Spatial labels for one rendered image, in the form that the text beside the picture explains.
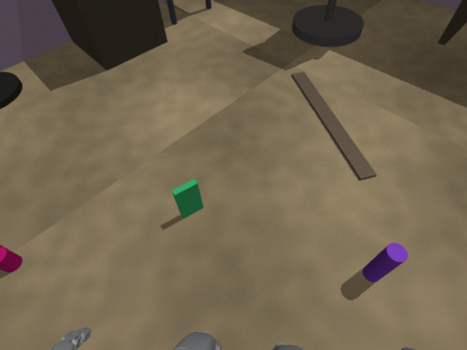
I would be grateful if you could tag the left robot hand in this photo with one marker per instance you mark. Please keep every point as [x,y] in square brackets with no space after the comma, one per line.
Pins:
[73,339]

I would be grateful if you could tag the office chair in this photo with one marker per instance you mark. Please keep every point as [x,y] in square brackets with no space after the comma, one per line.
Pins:
[327,25]

